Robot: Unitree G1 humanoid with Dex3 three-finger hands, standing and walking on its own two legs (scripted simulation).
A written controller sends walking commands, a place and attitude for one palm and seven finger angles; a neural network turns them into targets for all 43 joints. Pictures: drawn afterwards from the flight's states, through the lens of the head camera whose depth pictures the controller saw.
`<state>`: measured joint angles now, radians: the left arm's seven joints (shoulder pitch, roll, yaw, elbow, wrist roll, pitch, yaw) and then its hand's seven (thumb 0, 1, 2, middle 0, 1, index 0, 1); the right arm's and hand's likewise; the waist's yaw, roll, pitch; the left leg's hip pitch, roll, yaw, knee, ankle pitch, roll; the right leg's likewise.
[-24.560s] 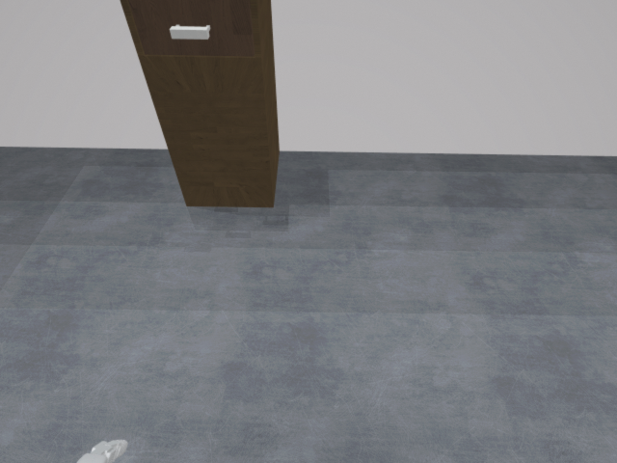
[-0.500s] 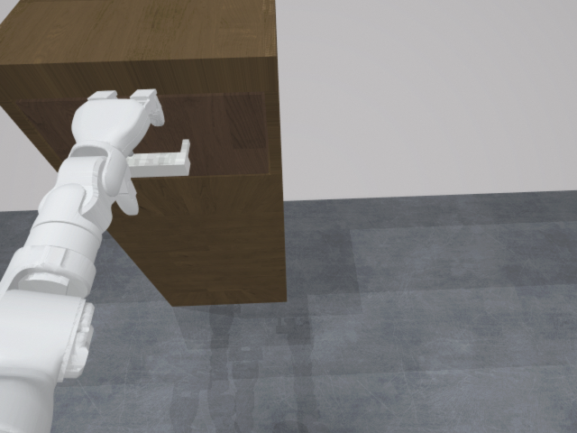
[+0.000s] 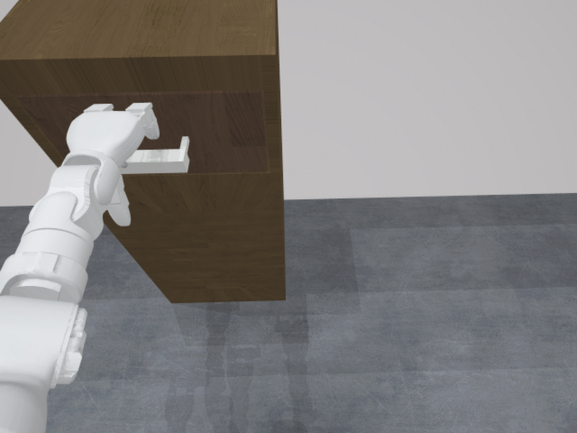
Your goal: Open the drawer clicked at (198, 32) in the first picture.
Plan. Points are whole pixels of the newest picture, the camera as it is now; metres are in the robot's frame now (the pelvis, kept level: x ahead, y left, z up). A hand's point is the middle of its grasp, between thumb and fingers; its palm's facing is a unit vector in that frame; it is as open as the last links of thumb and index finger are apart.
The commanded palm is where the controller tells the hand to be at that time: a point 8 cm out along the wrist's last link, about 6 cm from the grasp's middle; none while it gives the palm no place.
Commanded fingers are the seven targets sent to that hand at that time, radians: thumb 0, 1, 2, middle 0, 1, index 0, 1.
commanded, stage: lower the fingers behind the handle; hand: left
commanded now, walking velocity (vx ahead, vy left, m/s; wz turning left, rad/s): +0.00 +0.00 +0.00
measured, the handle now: (154, 151) +0.54 +0.22 +0.04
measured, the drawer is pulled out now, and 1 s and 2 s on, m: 0.00 0.00 0.00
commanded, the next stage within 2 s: close the thumb around the handle in 1.40 s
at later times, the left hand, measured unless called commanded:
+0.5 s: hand (131, 170) +0.48 +0.24 +0.06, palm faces -0.09 +0.00 -1.00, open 13.7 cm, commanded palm +0.47 +0.25 +0.11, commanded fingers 0.00 -0.50 0.30 -0.30 -1.20 -0.30 -1.20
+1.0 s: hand (131, 186) +0.48 +0.26 +0.02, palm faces -0.04 -0.02 -1.00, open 13.9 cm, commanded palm +0.47 +0.24 +0.08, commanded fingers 0.00 -0.50 0.30 -0.30 -1.20 -0.30 -1.20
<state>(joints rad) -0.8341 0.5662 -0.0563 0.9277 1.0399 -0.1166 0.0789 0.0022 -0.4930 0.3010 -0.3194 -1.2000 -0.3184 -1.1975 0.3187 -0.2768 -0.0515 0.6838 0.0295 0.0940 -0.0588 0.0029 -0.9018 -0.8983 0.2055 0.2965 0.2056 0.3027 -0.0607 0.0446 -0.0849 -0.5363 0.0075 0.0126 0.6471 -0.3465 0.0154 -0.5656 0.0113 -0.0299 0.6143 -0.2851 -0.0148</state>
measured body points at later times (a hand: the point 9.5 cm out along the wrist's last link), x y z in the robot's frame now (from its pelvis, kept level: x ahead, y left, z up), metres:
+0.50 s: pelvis +0.00 +0.01 -0.01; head +0.08 +0.00 +0.44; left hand +0.48 +0.24 +0.11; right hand +0.01 -0.26 -0.14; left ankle -0.03 +0.11 -0.72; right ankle +0.00 -0.11 -0.72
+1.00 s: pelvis -0.01 +0.02 -0.02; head +0.10 +0.02 +0.42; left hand +0.48 +0.26 +0.08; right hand +0.00 -0.26 -0.15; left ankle -0.03 +0.11 -0.72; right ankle +0.00 -0.11 -0.72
